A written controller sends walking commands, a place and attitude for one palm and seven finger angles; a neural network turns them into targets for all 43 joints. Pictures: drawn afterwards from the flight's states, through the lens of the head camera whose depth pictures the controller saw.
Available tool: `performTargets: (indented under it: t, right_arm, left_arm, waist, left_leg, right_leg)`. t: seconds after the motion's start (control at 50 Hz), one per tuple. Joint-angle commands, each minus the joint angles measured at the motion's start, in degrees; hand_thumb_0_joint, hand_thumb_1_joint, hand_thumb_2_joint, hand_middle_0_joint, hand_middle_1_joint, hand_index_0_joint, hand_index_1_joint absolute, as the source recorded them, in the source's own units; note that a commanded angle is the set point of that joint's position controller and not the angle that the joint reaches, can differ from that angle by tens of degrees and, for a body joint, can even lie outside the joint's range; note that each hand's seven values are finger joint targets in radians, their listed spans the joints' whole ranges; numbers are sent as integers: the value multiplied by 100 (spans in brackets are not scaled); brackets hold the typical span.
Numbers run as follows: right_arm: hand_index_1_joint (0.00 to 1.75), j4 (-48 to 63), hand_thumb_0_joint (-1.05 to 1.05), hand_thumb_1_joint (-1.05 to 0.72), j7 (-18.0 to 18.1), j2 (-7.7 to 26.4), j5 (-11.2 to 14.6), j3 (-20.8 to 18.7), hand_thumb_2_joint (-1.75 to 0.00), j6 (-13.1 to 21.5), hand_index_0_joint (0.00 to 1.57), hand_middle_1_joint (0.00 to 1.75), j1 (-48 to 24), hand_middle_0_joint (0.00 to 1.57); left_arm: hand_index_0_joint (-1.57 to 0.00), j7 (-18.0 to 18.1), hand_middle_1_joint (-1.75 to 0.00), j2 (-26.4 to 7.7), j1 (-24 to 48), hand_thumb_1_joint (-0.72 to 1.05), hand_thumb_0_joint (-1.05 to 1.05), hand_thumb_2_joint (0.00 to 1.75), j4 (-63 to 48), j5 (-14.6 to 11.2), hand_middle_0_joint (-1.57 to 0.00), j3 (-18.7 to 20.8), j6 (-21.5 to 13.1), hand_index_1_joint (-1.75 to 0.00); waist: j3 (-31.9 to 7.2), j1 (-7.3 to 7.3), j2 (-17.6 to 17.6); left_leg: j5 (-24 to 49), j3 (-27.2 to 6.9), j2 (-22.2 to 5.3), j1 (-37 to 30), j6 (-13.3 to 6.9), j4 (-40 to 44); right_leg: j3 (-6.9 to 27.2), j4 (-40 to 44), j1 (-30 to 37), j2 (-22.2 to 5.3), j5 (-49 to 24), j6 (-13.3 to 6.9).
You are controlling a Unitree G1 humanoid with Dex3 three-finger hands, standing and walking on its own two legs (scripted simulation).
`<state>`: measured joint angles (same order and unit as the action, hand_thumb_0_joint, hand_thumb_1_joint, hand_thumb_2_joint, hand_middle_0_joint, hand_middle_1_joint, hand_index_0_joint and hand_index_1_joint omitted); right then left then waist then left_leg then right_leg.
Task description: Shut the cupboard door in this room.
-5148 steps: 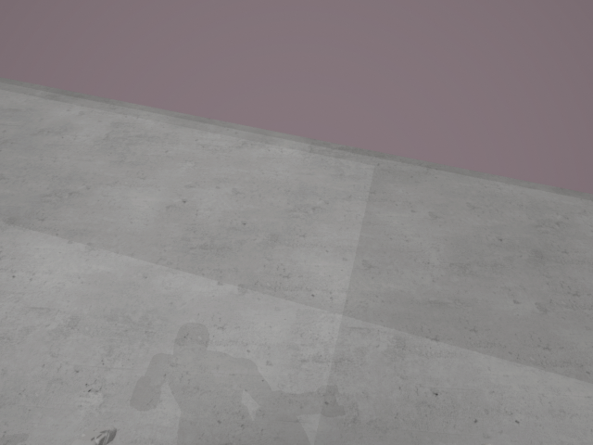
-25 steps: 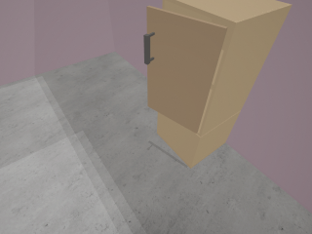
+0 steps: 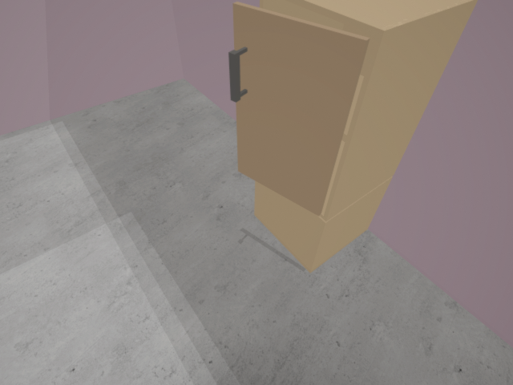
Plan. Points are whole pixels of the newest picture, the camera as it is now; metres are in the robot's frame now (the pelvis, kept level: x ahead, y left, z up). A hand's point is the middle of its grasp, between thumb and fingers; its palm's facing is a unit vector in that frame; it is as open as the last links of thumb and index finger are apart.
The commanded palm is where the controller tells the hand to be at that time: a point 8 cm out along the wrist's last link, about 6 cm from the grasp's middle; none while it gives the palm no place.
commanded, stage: look to check the result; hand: left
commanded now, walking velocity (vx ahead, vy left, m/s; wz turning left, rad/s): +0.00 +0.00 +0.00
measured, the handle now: (239, 74) +0.89 +0.09 +0.05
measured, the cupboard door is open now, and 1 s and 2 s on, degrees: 15 15 15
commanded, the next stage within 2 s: walk to a spot facing it in 0.26 s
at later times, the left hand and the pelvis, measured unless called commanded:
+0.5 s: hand out of the picture -0.02 +0.15 -0.18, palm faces +0.07 -0.98 -0.16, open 7.4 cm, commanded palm none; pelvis +0.01 +0.00 +0.00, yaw +1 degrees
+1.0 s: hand out of the picture +0.06 +0.24 -0.17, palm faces +0.32 -0.92 -0.24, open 7.4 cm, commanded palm none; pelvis +0.01 +0.00 +0.00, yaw +18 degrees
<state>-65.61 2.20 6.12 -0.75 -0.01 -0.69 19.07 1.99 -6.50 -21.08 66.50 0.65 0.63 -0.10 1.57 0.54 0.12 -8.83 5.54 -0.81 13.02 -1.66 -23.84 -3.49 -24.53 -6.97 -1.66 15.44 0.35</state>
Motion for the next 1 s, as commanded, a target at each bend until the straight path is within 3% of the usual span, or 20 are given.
performTargets:
  t: [0.0, 0.12, 0.28, 0.36, 0.42, 0.5, 0.56, 0.58, 0.6, 0.64, 0.66, 0.68, 0.7, 0.72, 0.74, 0.76, 0.8, 0.82, 0.86, 0.98]
  right_arm:
    - [30, 98, 0, -90, 4, 508, -7, -84, -90, 46, 20, 30, 440, 20]
    - [30, 91, 0, -90, 14, 569, 11, -81, -90, 71, 20, 30, 397, 20]
    - [30, 86, 0, -90, 11, 552, -10, -83, -90, 41, 20, 30, 345, 20]
    - [30, 102, 0, -90, 18, 581, -4, -83, -90, 79, 20, 30, 328, 20]
    - [30, 208, 0, -90, 0, 616, 8, -111, -90, 35, 20, 30, 248, 20]
    - [30, 425, 0, -90, -35, 680, -16, -200, -90, -57, 20, 30, 60, 20]
    - [30, 615, 0, -90, -89, 632, -36, -277, -90, -127, 20, 30, -31, 20]
    - [30, 715, 0, -90, -106, 625, -46, -304, -90, -155, 20, 30, -139, 20]
    - [30, 796, 0, -90, -127, 633, -52, -339, -90, -164, 20, 30, -196, 20]
    - [30, 942, 0, -90, -173, 704, -32, -372, -90, -156, 20, 30, -257, 20]
    - [30, 974, 0, -90, -193, 761, -29, -374, -90, -131, 20, 30, -212, 20]
    - [30, 969, 0, -90, -200, 927, -46, -393, -90, -91, 20, 30, 42, 20]
    - [30, 976, 0, -90, -159, 1311, -102, -439, -90, -49, 20, 30, 248, 20]
    - [30, 884, 0, -90, -84, 1524, -103, -489, -90, -43, 20, 30, 494, 20]
    - [30, 800, 0, -90, -28, 1575, -115, -499, -90, -62, 20, 30, 624, 20]
    - [30, 909, 0, -90, -9, 1576, -95, -511, -90, -57, 20, 30, 441, 20]
    - [30, 1156, 0, -90, 5, 1545, -107, -479, -90, -26, 20, 30, -107, 20]
    - [30, 1224, 0, -90, 10, 1518, -102, -472, -90, 14, 20, 30, -180, 20]
    - [30, 1302, 0, -90, 8, 1549, -98, -497, -90, 25, 20, 30, -309, 20]
    - [30, 1455, 0, -90, -65, 1742, -122, -604, -90, -67, 20, 30, -392, 20]
  left_arm:
    - [-20, 41, -30, -445, -498, 90, 0, 90, -67, 3, -20, 34, -54, -30]
    - [-20, 41, -30, -516, -483, 90, 0, 90, -74, 4, -20, 48, -55, -30]
    - [-20, 33, -30, -480, -407, 90, 0, 90, -70, 4, -20, 36, -41, -30]
    - [-20, 31, -30, -516, -367, 90, 0, 90, -92, 4, -20, 47, -56, -30]
    - [-20, 53, -30, -611, -348, 90, 0, 90, -201, 5, -20, 137, -8, -30]
    - [-20, 62, -30, -785, -179, 90, 0, 90, -445, 20, -20, 303, 67, -30]
    - [-20, 64, -30, -1020, 62, 90, 0, 90, -696, 54, -20, 423, 100, -30]
    - [-20, 65, -30, -1058, 200, 90, 0, 90, -800, 69, -20, 441, 102, -30]
    - [-20, 65, -30, -1081, 328, 90, 0, 90, -901, 95, -20, 461, 90, -30]
    - [-20, 78, -30, -1196, 530, 90, 0, 90, -1061, 128, -20, 507, 95, -30]
    - [-20, 68, -30, -1213, 574, 90, 0, 90, -1117, 123, -20, 532, 101, -30]
    - [-20, 51, -30, -1198, 535, 90, 0, 90, -1170, 89, -20, 535, 129, -30]
    - [-20, 40, -30, -945, 309, 90, 0, 90, -1270, 17, -20, 517, 154, -30]
    - [-20, 49, -30, -939, 591, 90, 0, 90, -1450, 7, -20, 447, 177, -30]
    - [-20, 72, -30, -1007, 950, 90, 0, 90, -1486, 50, -20, 468, 259, -30]
    - [-20, 41, -30, -1026, 1066, 90, 0, 90, -1545, 61, -20, 508, 271, -30]
    - [-20, -31, -30, -1044, 1032, 90, 0, 90, -1564, 95, -20, 534, 225, -30]
    - [-20, -67, -30, -1062, 1051, 90, 0, 90, -1572, 101, -20, 530, 189, -30]
    - [-20, -88, -30, -1051, 1056, 90, 0, 90, -1623, 102, -20, 525, 185, -30]
    - [-20, -97, -30, -1078, 1302, 90, 0, 90, -1927, 98, -20, 471, 220, -30]
  waist:
    - [574, 28, 82]
    - [479, 1, -20]
    - [681, 20, -21]
    - [470, 17, -27]
    - [521, -31, 18]
    - [513, -49, 151]
    - [367, -29, 662]
    - [434, -20, 902]
    - [373, 12, 927]
    - [383, 52, 866]
    - [323, 91, 563]
    - [120, 161, -158]
    - [28, 168, -1500]
    - [-59, 313, -1944]
    - [-240, 406, -1659]
    - [-202, 330, -1232]
    - [-217, 121, -697]
    - [-331, 89, -460]
    - [-411, 70, -402]
    - [-468, 158, -820]
  left_leg:
    - [-251, -657, -482, -223, -36, 527]
    - [-42, -664, -514, -304, -45, 529]
    - [-298, -647, -479, -210, -10, 560]
    - [40, -661, -510, -327, -29, 521]
    - [389, -698, -465, -1, -36, 213]
    - [239, -722, -323, 565, -37, -350]
    - [-63, -376, -104, 841, 82, -1429]
    - [-604, -285, -86, 930, 132, -1919]
    - [-1116, -259, -119, 1062, 170, -2259]
    - [-1321, -252, -279, 1061, 195, -2104]
    - [-750, -326, -357, 804, 163, -1594]
    - [797, -868, -575, 407, -24, -842]
    - [2552, -2359, -1312, 11, -514, -166]
    - [3046, -3405, -1889, -449, -1036, 344]
    - [2012, -3525, -1813, -393, -844, 565]
    - [972, -3336, -1692, -203, -622, 722]
    - [-71, -2899, -1315, 8, -518, 745]
    - [48, -2812, -1202, -60, -565, 726]
    - [208, -2628, -1095, -140, -622, 703]
    - [86, -2849, -927, -191, -766, 649]
  right_leg:
    - [483, 723, -812, -392, 1, -248]
    - [448, 697, -664, -373, -176, -249]
    - [470, 773, -755, -383, 5, -249]
    - [453, 709, -584, -383, -274, -241]
    - [265, 412, -482, -467, -330, -223]
    - [209, 224, -478, -753, -13, -360]
    - [430, 395, -554, -1407, 19, -719]
    - [452, 450, -664, -1634, -226, -852]
    - [398, 363, -615, -1805, -711, -952]
    - [77, -68, -563, -1948, -1445, -919]
    - [-179, -508, -628, -1832, -1530, -729]
    - [-583, -1318, -834, -1378, -1159, -339]
    - [-844, -2431, -1402, -575, 255, 116]
    - [-358, -3567, -2088, -133, 2326, 201]
    - [254, -4124, -2217, -206, 2095, 105]
    - [429, -4309, -2431, -297, 1585, 100]
    - [527, -4394, -2475, -284, 792, 205]
    - [534, -4301, -2483, -267, 602, 243]
    - [541, -4084, -2460, -235, 473, 312]
    - [436, -2955, -2192, 3, 797, 381]
